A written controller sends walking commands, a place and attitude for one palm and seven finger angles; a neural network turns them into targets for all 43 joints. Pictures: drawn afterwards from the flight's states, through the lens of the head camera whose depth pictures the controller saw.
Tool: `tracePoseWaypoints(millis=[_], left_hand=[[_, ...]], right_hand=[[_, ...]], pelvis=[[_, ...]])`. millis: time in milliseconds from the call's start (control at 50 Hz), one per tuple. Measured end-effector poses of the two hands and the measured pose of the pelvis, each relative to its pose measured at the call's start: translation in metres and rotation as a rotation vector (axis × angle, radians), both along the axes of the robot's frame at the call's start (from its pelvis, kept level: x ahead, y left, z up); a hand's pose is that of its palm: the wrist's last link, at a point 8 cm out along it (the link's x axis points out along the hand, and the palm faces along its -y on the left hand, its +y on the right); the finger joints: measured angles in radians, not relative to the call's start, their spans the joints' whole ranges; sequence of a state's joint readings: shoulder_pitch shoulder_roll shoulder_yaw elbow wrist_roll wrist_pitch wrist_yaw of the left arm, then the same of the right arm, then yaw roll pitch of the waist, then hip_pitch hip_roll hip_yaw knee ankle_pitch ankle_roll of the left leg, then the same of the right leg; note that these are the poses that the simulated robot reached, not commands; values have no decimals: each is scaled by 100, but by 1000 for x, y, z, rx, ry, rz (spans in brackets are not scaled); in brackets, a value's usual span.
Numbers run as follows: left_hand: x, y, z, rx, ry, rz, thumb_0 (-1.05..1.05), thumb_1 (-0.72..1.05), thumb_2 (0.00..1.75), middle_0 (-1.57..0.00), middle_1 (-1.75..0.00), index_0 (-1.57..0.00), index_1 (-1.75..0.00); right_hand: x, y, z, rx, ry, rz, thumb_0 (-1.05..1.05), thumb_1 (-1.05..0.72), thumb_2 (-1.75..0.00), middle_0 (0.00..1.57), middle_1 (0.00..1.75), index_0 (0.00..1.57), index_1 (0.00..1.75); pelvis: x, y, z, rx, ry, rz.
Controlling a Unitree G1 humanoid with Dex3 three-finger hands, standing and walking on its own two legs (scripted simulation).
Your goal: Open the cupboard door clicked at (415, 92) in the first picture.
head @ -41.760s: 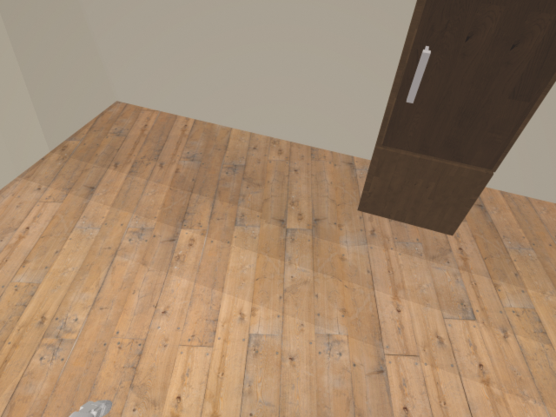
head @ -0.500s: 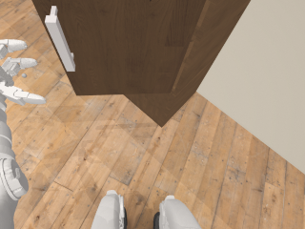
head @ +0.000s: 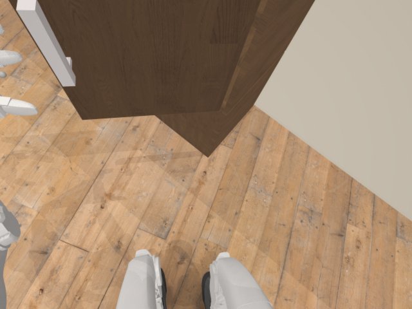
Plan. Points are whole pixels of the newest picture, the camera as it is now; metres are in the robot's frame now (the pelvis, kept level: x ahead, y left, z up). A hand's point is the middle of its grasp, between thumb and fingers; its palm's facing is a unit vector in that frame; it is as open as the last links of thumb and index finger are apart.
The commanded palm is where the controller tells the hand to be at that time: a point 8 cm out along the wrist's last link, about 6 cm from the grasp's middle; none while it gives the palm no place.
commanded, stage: move the hooked fingers beside the handle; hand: left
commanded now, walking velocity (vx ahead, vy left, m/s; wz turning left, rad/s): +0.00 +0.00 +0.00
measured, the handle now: (52, 40) +0.57 +0.24 +0.07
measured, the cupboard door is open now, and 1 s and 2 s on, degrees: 48 48 48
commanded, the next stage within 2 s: slide the fingers in behind the handle in 0.58 s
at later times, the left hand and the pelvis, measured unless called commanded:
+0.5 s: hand (3, 76) +0.49 +0.30 +0.07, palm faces +0.13 -0.99 -0.02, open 14.0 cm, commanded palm +0.48 +0.33 +0.07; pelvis +0.00 +0.00 +0.00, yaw +1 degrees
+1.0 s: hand (12, 77) +0.50 +0.29 +0.06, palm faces +0.12 -0.99 -0.01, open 14.0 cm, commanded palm +0.48 +0.31 +0.07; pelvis +0.00 +0.00 +0.00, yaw +0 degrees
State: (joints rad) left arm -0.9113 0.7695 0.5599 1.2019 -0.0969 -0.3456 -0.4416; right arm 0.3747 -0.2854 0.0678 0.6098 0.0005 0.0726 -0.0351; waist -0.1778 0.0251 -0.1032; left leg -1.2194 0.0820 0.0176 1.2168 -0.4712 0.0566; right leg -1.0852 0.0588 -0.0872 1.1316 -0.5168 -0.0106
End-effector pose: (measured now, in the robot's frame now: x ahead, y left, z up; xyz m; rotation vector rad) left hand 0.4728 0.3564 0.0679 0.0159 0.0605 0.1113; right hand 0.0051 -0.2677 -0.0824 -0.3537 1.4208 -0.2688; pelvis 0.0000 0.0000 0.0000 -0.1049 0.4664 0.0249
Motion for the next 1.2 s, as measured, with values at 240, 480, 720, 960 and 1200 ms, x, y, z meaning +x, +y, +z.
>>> tracePoseWaypoints(millis=[240,480,720,960,1200], left_hand=[[-10,2,5,11,-8,16,-1,-49,30,-30,-120,-29,-120],[-7,-5,3,5,-26,18,-1,-49,30,-30,-120,-30,-120],[-6,4,1,10,-21,32,-1,-49,30,-30,-120,-30,-120],[-5,-11,-4,-12,-1,6,-1,-49,30,-30,-120,-29,-120],[-1,-34,-1,-6,-18,2,-1,-49,30,-30,-120,-29,-120]], right_hand=[[14,1,3,12,-30,11,0,-90,-90,21,30,21,30],[27,-8,1,-11,-65,37,0,-90,-90,21,30,21,30],[16,-8,-4,-8,-38,21,0,-90,-90,21,30,21,30],[11,-2,-2,5,-27,10,0,-90,-90,21,30,21,30],[16,2,-1,26,-47,12,0,-90,-90,21,30,21,30]], pelvis=[[4,-1,6,1,-21,7],[2,-4,2,3,-17,11],[1,-6,-3,-2,-6,7],[2,-3,1,0,-11,7],[3,-2,5,9,-26,8]])
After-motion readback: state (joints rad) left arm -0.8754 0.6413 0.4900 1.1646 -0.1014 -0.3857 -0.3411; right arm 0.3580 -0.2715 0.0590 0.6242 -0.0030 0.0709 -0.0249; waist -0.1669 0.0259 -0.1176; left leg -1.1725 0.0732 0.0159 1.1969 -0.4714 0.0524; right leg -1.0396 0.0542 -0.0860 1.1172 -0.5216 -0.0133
